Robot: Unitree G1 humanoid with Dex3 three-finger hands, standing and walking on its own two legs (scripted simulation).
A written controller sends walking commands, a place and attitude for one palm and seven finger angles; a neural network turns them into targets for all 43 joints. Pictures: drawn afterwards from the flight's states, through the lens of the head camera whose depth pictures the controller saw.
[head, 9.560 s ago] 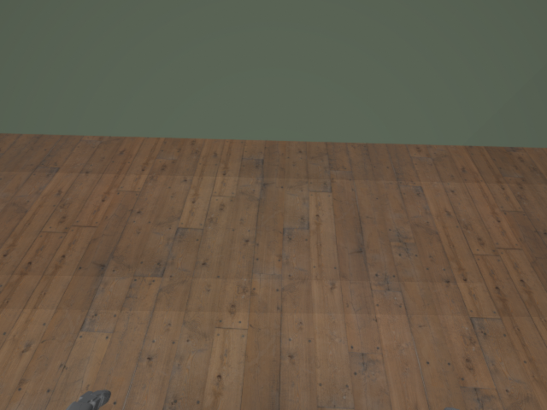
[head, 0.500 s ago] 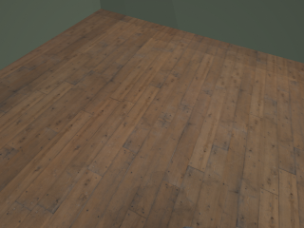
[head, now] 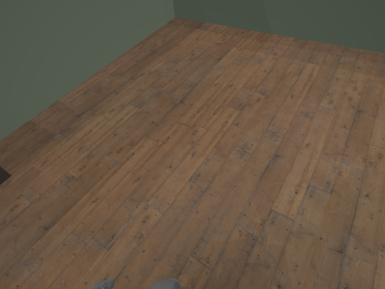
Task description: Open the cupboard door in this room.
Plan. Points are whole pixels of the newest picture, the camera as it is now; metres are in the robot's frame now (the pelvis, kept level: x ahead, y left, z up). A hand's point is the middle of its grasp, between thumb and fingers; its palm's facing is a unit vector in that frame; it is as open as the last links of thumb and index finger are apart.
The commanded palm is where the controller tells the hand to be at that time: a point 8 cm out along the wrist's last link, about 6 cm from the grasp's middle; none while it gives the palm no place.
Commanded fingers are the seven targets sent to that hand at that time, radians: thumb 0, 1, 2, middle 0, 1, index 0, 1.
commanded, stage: turn or walk to find it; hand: left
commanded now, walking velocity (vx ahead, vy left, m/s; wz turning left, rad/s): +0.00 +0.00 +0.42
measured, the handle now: out of the picture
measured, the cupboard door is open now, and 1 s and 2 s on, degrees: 0 0 0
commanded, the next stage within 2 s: stand and wait in 1.06 s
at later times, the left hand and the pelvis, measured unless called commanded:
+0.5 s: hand out of the picture -0.07 +0.24 -0.19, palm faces +0.30 -0.92 -0.24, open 7.4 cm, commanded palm none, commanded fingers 0.00 0.90 0.90 -0.20 -0.30 -0.20 -0.30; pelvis -0.02 +0.04 -0.01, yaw +14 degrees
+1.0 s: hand out of the picture -0.01 +0.20 -0.14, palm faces +0.41 -0.86 -0.29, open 7.4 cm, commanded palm none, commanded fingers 0.00 0.90 0.90 -0.20 -0.30 -0.20 -0.30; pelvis -0.03 -0.02 +0.00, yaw +26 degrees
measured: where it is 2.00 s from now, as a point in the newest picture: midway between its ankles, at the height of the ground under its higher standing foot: outside the picture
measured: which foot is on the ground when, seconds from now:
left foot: up 0.00-0.38, down 0.40-0.92, up 0.94-1.00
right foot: down 0.00-0.42, up 0.44-0.88, down 0.90-1.00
